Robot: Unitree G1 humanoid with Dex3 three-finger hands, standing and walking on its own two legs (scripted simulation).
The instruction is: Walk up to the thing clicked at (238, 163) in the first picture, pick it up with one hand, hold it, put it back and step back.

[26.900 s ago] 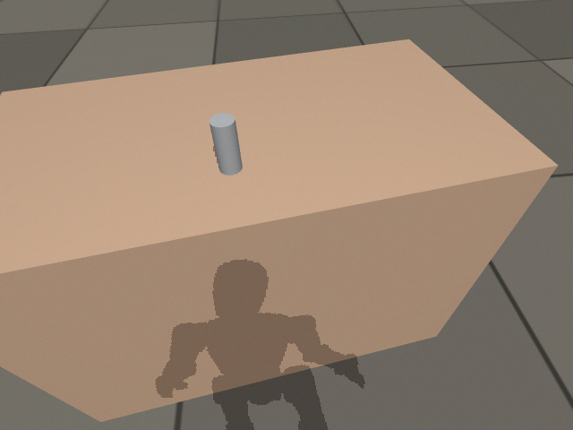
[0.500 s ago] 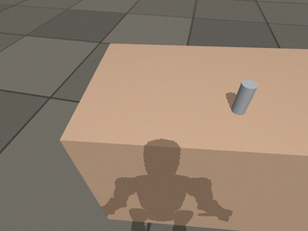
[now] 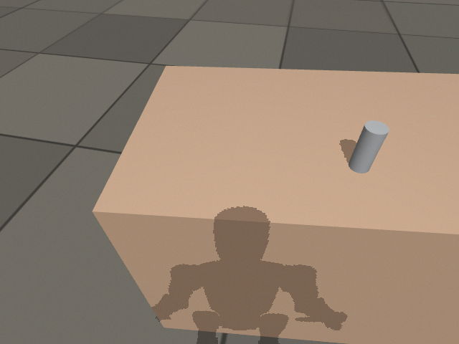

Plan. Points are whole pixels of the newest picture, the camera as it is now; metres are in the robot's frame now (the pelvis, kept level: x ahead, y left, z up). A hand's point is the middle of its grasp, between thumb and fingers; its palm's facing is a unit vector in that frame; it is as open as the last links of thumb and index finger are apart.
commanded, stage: home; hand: right
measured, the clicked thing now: (367, 148) +0.50 -0.27 +0.07
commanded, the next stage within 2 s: stand in 0.10 s
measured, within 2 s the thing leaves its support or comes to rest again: neither
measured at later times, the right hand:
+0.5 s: hand out of the picture +0.08 -0.25 -0.15, palm faces -0.04 +0.94 -0.35, open 13.2 cm
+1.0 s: hand out of the picture +0.08 -0.25 -0.16, palm faces -0.04 +0.94 -0.35, open 7.4 cm
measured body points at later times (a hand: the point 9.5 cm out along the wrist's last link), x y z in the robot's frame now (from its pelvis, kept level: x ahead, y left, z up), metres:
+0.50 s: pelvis +0.01 +0.00 +0.00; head +0.01 +0.00 +0.45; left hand +0.07 +0.30 -0.14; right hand +0.08 -0.30 -0.13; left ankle +0.02 +0.14 -0.75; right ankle +0.00 -0.13 -0.75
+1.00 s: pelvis +0.01 +0.00 +0.00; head +0.02 +0.00 +0.45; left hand +0.08 +0.30 -0.13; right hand +0.08 -0.30 -0.13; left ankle +0.02 +0.14 -0.75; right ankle +0.00 -0.13 -0.75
